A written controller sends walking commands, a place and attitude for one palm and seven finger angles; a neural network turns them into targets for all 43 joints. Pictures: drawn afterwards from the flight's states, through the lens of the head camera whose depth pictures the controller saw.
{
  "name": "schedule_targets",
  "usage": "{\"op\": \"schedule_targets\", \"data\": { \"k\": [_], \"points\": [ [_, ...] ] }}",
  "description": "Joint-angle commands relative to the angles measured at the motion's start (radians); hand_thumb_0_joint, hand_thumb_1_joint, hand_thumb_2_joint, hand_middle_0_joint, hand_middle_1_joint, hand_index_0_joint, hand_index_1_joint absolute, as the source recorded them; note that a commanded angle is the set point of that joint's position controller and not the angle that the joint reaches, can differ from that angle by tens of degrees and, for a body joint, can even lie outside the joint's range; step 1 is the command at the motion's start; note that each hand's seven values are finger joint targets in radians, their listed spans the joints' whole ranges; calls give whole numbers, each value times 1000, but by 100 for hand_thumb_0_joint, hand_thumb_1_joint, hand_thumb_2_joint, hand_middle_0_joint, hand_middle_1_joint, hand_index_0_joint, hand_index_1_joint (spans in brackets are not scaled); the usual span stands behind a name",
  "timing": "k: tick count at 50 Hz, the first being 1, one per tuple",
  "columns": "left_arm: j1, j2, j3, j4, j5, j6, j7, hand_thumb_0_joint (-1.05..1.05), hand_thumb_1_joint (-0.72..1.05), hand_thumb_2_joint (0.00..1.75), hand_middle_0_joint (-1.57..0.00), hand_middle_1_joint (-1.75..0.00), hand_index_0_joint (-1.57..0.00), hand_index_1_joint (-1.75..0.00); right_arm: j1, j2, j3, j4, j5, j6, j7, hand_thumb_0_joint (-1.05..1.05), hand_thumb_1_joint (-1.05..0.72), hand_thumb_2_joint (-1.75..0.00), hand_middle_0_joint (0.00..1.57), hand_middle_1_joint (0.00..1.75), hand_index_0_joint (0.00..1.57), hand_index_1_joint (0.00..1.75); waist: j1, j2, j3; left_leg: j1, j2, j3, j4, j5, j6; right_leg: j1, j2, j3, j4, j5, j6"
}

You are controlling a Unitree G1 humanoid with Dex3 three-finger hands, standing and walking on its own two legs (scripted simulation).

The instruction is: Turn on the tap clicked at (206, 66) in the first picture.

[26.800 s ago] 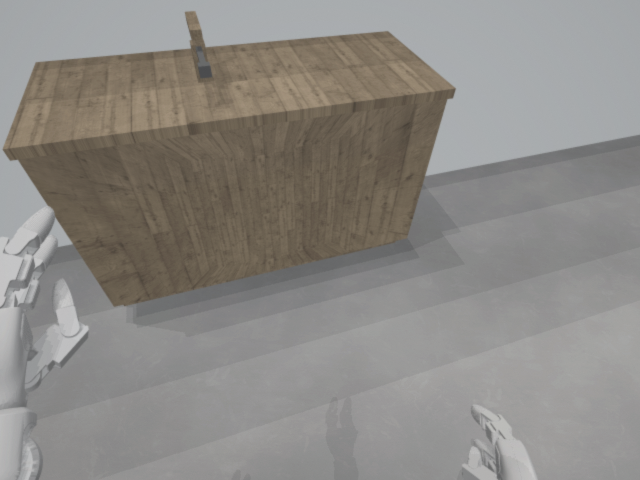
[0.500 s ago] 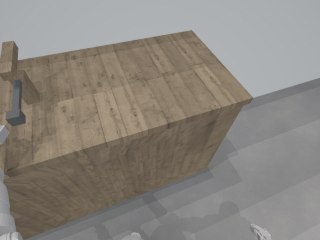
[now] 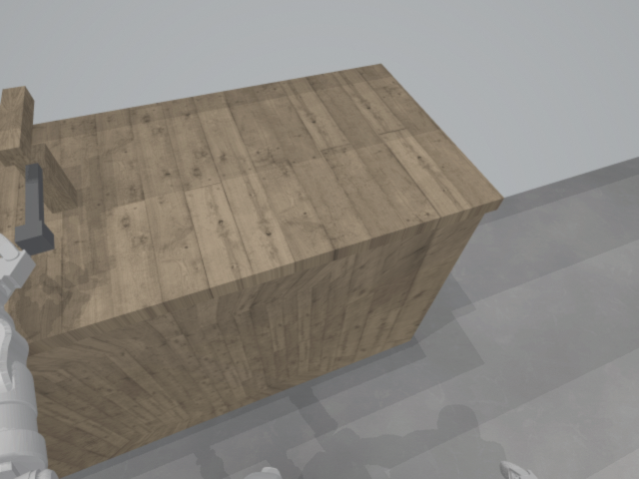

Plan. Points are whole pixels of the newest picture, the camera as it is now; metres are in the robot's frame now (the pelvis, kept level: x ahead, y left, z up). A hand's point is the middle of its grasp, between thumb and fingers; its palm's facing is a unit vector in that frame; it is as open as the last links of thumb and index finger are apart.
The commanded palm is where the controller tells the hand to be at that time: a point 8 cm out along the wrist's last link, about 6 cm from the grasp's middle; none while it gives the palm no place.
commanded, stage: push the lever round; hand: left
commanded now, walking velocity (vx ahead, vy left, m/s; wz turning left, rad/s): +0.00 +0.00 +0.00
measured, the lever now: (35, 238) +0.36 +0.37 +0.09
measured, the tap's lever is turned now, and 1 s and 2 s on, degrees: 2 27 56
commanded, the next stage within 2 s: none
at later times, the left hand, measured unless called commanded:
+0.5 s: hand (66, 250) +0.35 +0.32 +0.09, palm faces +0.71 -0.71 -0.07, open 7.6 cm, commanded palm +0.30 +0.34 +0.09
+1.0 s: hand (97, 236) +0.37 +0.30 +0.09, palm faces +0.78 -0.62 -0.07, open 7.7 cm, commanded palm +0.33 +0.31 +0.09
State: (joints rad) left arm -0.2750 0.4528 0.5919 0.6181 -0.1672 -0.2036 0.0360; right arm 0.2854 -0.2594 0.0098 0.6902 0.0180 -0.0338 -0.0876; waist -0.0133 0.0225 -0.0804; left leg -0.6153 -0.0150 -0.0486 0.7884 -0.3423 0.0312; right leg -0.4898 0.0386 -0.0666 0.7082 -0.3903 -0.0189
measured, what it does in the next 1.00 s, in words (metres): stands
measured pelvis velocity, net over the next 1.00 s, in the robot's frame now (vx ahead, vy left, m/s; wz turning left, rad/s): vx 0.00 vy -0.02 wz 0.01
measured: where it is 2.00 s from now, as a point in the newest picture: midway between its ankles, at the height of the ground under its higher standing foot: outside the picture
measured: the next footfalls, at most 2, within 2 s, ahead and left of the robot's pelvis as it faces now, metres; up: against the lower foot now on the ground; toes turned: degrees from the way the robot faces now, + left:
none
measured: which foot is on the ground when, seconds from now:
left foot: down 0.00-1.00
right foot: down 0.00-1.00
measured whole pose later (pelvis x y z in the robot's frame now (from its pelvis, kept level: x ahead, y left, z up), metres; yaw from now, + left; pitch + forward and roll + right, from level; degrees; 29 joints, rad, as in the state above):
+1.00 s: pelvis +0.00 -0.02 +0.00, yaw +1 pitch +9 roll -2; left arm -0.40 0.27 0.48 0.62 -0.03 -0.16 0.48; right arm 0.26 -0.25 0.00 0.71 -0.02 0.00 -0.05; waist -0.04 0.03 -0.10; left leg -0.61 -0.01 -0.07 0.79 -0.34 0.00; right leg -0.49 0.05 -0.09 0.73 -0.40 -0.05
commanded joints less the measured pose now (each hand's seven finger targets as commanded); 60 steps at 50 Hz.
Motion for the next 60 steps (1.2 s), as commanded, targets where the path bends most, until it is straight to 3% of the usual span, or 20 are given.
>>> {"op": "schedule_targets", "data": {
  "k": [1, 2, 3, 8, 11, 15, 19, 24, 26, 30, 33, 35, 39, 43, 47, 48, 53, 56, 58, 60],
  "points": [
    [-306, 306, 18, -243, 15, -64, 24, 0, 90, 90, -15, -15, -15, -15, 9, -164, -58, -109, -6, -45, -17, 0, -90, -90, 20, 30, 20, 30, -16, 117, -274, 280, 21, -57, -110, 284, -9, 10, 7, 34, -78, 223, -9],
    [-283, 274, -4, -266, 16, -69, 33, 0, 90, 90, -15, -15, -15, -15, 3, -158, -59, -114, -7, -47, -13, 0, -90, -90, 20, 30, 20, 30, -8, 151, -282, 298, 21, -58, -111, 291, -11, 6, 8, 35, -79, 217, -11],
    [-292, 244, -28, -272, 17, -72, 44, 0, 90, 90, -15, -15, -15, -15, 2, -157, -57, -114, -8, -50, -10, 0, -90, -90, 20, 30, 20, 30, -18, 123, -270, 302, 23, -64, -113, 283, -12, -4, 10, 29, -78, 210, -10],
    [-283, 223, -17, -271, 16, -80, 105, 0, 90, 90, -15, -15, -15, -15, -12, -157, -59, -108, -11, -52, -6, 0, -90, -90, 20, 30, 20, 30, -13, 75, -262, 264, 19, -60, -113, 235, -8, 18, 9, 31, -82, 204, -9],
    [-304, 196, -43, -301, 34, -77, 143, 0, 90, 90, -15, -15, -15, -15, -29, -151, -55, -110, -12, -53, -4, 0, -90, -90, 20, 30, 20, 30, -13, 111, -255, 267, 16, -54, -115, 230, -7, 20, 3, 34, -80, 205, -10],
    [-312, 208, -37, -314, 60, -61, 187, 0, 90, 90, -15, -15, -15, -15, -35, -150, -52, -110, -16, -48, -3, 0, -90, -90, 20, 30, 20, 30, -13, 97, -258, 257, 17, -51, -112, 241, -5, 36, 1, 35, -81, 220, -11],
    [-343, 144, -84, -317, 64, -54, 220, 0, 90, 90, -15, -15, -15, -15, -47, -142, -50, -113, -18, -48, -1, 0, -90, -90, 20, 30, 20, 30, -24, 84, -248, 252, 11, -41, -110, 216, -3, 33, 0, 37, -87, 220, -8],
    [-366, 147, -77, -280, 81, -48, 264, 0, 90, 90, -15, -15, -15, -15, -47, -141, -51, -107, -23, -40, 1, 0, -90, -90, 20, 30, 20, 30, -26, 51, -254, 231, 8, -35, -100, 212, 0, 49, -3, 41, -85, 239, -6],
    [-391, 143, -83, -289, 93, -48, 280, 0, 90, 90, -15, -15, -15, -15, -47, -138, -51, -103, -24, -36, 2, 0, -90, -90, 20, 30, 20, 30, -28, 89, -267, 240, 7, -31, -94, 223, 0, 48, -6, 46, -81, 250, -7],
    [-392, 137, -84, -271, 106, -39, 309, 0, 90, 90, -15, -15, -15, -15, -47, -140, -50, -101, -28, -31, 5, 0, -90, -90, 20, 30, 20, 30, -26, 71, -264, 228, 4, -33, -92, 214, 2, 53, -6, 46, -86, 247, -7],
    [-422, 97, -116, -273, 112, -40, 332, 0, 90, 90, -15, -15, -15, -15, -48, -134, -53, -103, -29, -29, 9, 0, -90, -90, 20, 30, 20, 30, -32, 72, -272, 235, 4, -29, -89, 220, 1, 53, -7, 45, -85, 259, -6],
    [-415, 134, -73, -268, 118, -41, 353, 0, 90, 90, -15, -15, -15, -15, -42, -138, -55, -95, -34, -25, 9, 0, -90, -90, 20, 30, 20, 30, -23, 65, -288, 228, 3, -29, -82, 236, 3, 71, -8, 48, -84, 281, -6],
    [-455, 80, -124, -264, 130, -37, 382, 0, 90, 90, -15, -15, -15, -15, -47, -130, -55, -96, -33, -20, 15, 0, -90, -90, 20, 30, 20, 30, -37, 69, -279, 225, 1, -23, -80, 232, 2, 64, -11, 47, -84, 290, -4],
    [-461, 89, -109, -226, 143, -28, 416, 0, 90, 90, -15, -15, -15, -15, -43, -134, -59, -94, -36, -12, 17, 0, -90, -90, 20, 30, 20, 30, -40, 31, -279, 203, 0, -22, -80, 213, 5, 67, -11, 48, -87, 279, 0],
    [-495, 87, -112, -236, 163, -30, 448, 0, 90, 90, -15, -15, -15, -15, -39, -130, -62, -92, -41, -5, 22, 0, -90, -90, 20, 30, 20, 30, -36, 67, -302, 213, -1, -22, -75, 232, 4, 74, -13, 49, -80, 295, -4],
    [-496, 60, -129, -235, 163, -29, 457, 0, 90, 90, -15, -15, -15, -15, -44, -127, -62, -93, -42, -7, 24, 0, -90, -90, 20, 30, 20, 30, -42, 69, -302, 219, -2, -17, -71, 228, 5, 66, -13, 49, -84, 294, -1],
    [-535, 67, -116, -167, 175, -17, 495, 0, 90, 90, -15, -15, -15, -15, -40, -129, -62, -87, -44, 4, 26, 0, -90, -90, 20, 30, 20, 30, -51, 15, -275, 173, -3, -21, -76, 184, 7, 59, -15, 49, -91, 263, 4],
    [-603, 59, -129, -158, 192, -24, 516, 0, 90, 90, -15, -15, -15, -15, -36, -126, -61, -78, -49, 6, 29, 0, -90, -90, 20, 30, 20, 30, -60, 65, -281, 186, -3, -26, -75, 173, 6, 32, -15, 48, -86, 234, 0],
    [-629, 51, -136, -137, 201, -30, 532, 0, 90, 90, -15, -15, -15, -15, -31, -126, -63, -74, -52, 6, 33, 0, -90, -90, 20, 30, 20, 30, -66, 53, -284, 190, 0, -28, -70, 175, 5, 22, -13, 44, -85, 233, -2],
    [-656, 50, -131, -160, 212, -39, 550, 0, 90, 90, -15, -15, -15, -15, -28, -126, -67, -66, -58, 5, 37, 0, -90, -90, 20, 30, 20, 30, -63, 100, -320, 221, 3, -33, -65, 200, 2, 12, -11, 41, -77, 235, -7]
  ]
}}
